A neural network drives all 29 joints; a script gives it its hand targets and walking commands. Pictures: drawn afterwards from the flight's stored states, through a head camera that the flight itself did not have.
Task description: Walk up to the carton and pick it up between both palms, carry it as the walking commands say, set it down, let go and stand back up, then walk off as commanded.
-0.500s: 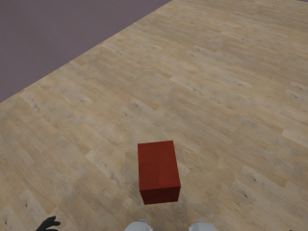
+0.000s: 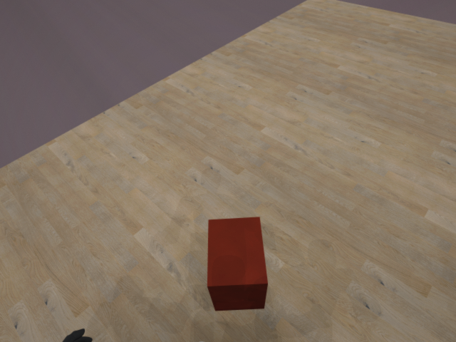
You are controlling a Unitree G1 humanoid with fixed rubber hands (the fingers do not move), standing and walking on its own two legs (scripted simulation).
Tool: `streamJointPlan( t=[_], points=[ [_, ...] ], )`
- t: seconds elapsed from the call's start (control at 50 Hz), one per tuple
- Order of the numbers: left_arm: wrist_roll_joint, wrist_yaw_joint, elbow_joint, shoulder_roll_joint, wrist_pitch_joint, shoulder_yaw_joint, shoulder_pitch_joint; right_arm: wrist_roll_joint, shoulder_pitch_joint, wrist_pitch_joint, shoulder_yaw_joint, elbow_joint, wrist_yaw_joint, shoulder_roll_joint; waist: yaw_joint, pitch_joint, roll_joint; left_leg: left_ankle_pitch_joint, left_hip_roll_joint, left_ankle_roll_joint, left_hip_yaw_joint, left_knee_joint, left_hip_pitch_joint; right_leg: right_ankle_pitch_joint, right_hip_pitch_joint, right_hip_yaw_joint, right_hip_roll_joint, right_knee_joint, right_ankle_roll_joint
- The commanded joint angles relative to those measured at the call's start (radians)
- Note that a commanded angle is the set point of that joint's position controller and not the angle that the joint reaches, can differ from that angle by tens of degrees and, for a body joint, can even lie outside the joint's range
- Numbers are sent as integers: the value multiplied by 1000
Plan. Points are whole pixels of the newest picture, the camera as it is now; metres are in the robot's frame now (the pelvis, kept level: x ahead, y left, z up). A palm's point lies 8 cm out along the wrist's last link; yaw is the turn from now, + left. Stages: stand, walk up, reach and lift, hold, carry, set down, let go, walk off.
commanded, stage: walk up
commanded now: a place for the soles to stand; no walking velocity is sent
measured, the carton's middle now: (236, 265) +0.52 +0.03 -0.59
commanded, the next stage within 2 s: reach and lift in 1.90 s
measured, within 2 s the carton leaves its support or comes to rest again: neither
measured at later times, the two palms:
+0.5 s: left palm out of the picture +0.11 +0.34 -0.07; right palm out of the picture +0.10 -0.32 -0.09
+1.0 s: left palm out of the picture +0.12 +0.39 -0.08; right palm out of the picture +0.14 -0.28 -0.07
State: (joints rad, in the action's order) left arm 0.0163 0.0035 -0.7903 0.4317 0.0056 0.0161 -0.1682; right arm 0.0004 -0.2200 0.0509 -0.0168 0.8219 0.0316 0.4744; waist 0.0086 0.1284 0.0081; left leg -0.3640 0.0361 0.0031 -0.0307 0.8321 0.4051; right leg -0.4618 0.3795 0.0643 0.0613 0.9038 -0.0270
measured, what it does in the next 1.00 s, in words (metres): lifts its right foot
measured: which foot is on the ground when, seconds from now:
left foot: down 0.00-1.00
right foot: down 0.00-0.66, up 0.68-1.00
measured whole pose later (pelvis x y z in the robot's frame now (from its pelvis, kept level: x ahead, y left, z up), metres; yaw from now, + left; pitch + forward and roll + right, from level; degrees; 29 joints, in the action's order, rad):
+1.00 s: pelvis +0.04 +0.06 +0.01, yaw +5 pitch -4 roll -2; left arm 0.00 0.01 -0.79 0.46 0.00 0.02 -0.18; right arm 0.00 -0.26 0.06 -0.02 0.86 0.02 0.47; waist 0.01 0.14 0.00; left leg -0.35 0.03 -0.03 -0.06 0.83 0.40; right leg -0.50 0.41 0.06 0.05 0.94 0.02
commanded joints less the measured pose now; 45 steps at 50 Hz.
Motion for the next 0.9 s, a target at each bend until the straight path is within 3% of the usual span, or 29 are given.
streamJointPlan(
  t=[0.0, 0.02, 0.06, 0.12, 0.16, 0.18, 0.22, 0.28, 0.32, 0.36, 0.38, 0.4, 0.42, 0.44, 0.46, 0.5, 0.54, 0.58, 0.6, 0.62, 0.64, 0.66, 0.68, 0.7, 0.74, 0.76, 0.8, 0.88],
  points=[
    [12, 5, 5, 256, -35, 101, 12, -9, 35, 14, -46, -32, 13, 155, 5, -102, -147, 81, -29, -43, -44, -9, 88, 43, -116, -343, 230, -482, -139],
    [8, 7, 7, 254, -35, 98, 35, -6, 11, 12, -48, -16, 12, 167, -9, -102, -121, 38, -24, -34, 12, -13, 25, 66, -73, -334, 262, -474, -171],
    [7, 10, 16, 234, -31, 88, 69, 5, -18, 18, -50, -2, 4, 173, -24, -113, -117, 94, -37, -55, -6, -83, -74, 109, -17, -249, 212, -411, -131],
    [1, 9, 28, 207, -22, 86, 82, 15, -21, 29, -61, 0, 5, 208, -16, -121, -98, 155, -106, -101, -156, -161, -54, 102, -25, -146, 101, -300, -61],
    [-4, 9, 22, 194, -16, 87, 62, 18, 18, 31, -54, -2, 9, 217, 9, -119, -51, 83, -146, -127, -253, -213, 30, 40, -77, -143, 68, -277, -52],
    [-3, 10, 14, 195, -16, 86, 51, 16, 37, 30, -49, -2, 9, 214, 18, -113, -45, 49, -145, -126, -261, -224, 62, 15, -99, -152, 68, -298, -58],
    [3, 11, 4, 208, -21, 86, 49, 11, 51, 29, -40, 1, 8, 192, 17, -96, -82, 17, -107, -97, -197, -197, 104, -20, -119, -194, 103, -375, -79],
    [4, 13, 4, 221, -25, 84, 80, 6, 12, 27, -40, 22, 5, 179, -11, -103, -127, 74, -53, -68, -74, -127, 5, -9, -54, -221, 159, -435, -105],
    [1, 13, 12, 215, -23, 82, 94, 9, -11, 28, -42, 30, 3, 187, -17, -115, -122, 140, -59, -72, -75, -136, -38, 57, -41, -192, 148, -394, -92],
    [-4, 11, 19, 203, -19, 81, 92, 14, -7, 32, -44, 30, 5, 205, -8, -127, -91, 192, -95, -94, -143, -168, -20, 106, -67, -150, 104, -325, -68],
    [-6, 9, 14, 242, -51, 97, -34, 29, -1, 18, -62, -5, -28, 212, 34, -187, -17, -59, -74, -120, -175, -146, 59, -184, -167, -203, 120, -348, -94],
    [0, 6, -10, 277, -61, 111, -90, 31, 48, 10, -64, -22, -41, 206, 65, -145, -73, -212, -48, -110, -132, -84, 213, -387, -251, -308, 176, -443, -129],
    [8, 4, -31, 326, -68, 128, -134, 31, 74, 4, -63, -36, -46, 197, 83, -91, -184, -211, -17, -83, -21, 55, 350, -508, -312, -455, 291, -576, -179],
    [15, 3, -31, 353, -75, 142, -139, 35, 95, 2, -62, -46, -46, 205, 95, -38, -213, -214, -45, -60, 9, 171, 445, -494, -321, -559, 387, -646, -225],
    [18, 1, -16, 348, -81, 144, -112, 35, 85, 2, -63, -40, -47, 213, 79, -10, -158, -184, -73, -48, -8, 189, 450, -409, -297, -558, 402, -640, -238],
    [14, -2, 6, 319, -87, 132, -72, 30, 45, 5, -68, -23, -59, 198, 43, 15, -136, -161, -84, -48, 0, 144, 348, -192, -215, -436, 357, -591, -214],
    [8, -1, 18, 314, -85, 125, -43, 26, 23, 6, -76, -21, -71, 187, 19, 35, -188, -172, -70, -47, 36, 47, 210, -104, -112, -319, 303, -548, -184],
    [1, 4, 38, 295, -79, 113, 5, 24, -62, 10, -86, 0, -75, 176, -39, 11, -188, -64, -21, -59, 63, -117, -25, -74, 25, -183, 214, -439, -126],
    [0, 5, 49, 252, -73, 100, 20, 24, -129, 14, -95, 23, -71, 180, -72, -14, -96, -93, -11, -70, -19, -219, -150, -74, 108, -103, 140, -290, -89],
    [-7, 8, 77, 169, -63, 83, 39, 26, -178, 25, -114, 35, -52, 243, -96, -36, 141, -137, -177, -125, -382, -394, -247, 1, 246, 15, 20, 30, -19],
    [-20, 0, 93, 158, -55, 79, 26, 33, -197, 32, -122, 27, -39, 313, -95, -87, 193, -59, -328, -231, -724, -496, -318, -131, 343, -30, -48, 165, -2],
    [-17, -10, 71, 223, -41, 96, 40, 19, -175, 28, -125, 27, -29, 317, -84, -76, 65, -46, -353, -250, -725, -488, -279, -162, 309, -118, -15, 198, -3],
    [-20, -11, 52, 240, -36, 103, 18, 11, -138, 26, -125, 17, -19, 309, -63, -51, 40, -63, -337, -240, -698, -482, -230, -155, 283, -127, -5, 202, -2],
    [-21, -12, 39, 224, -35, 99, -14, 15, -117, 28, -119, 10, -10, 288, -51, -46, 60, -8, -316, -218, -649, -463, -222, -132, 275, -133, 0, 186, -7],
    [-22, -7, 24, 200, -30, 95, -77, 10, -74, 33, -98, -11, -8, 238, -28, -71, 112, 255, -262, -176, -487, -408, -202, -51, 210, -117, 24, 131, -2],
    [-24, -5, 22, 191, -27, 93, -84, 7, -72, 36, -92, -18, -7, 225, -24, -89, 123, 348, -248, -158, -451, -394, -202, -29, 179, -109, 22, 109, 0],
    [-27, -2, 18, 188, -20, 91, -52, 7, -79, 40, -84, -26, -1, 217, -29, -117, 118, 408, -246, -147, -447, -384, -201, -22, 132, -107, 11, 70, 2],
    [-30, -5, 5, 183, -15, 86, -16, 7, -53, 32, -81, -36, 8, 219, -29, -136, 119, 385, -252, -169, -446, -357, -169, -2, 95, -98, 9, 21, 2]
  ],
)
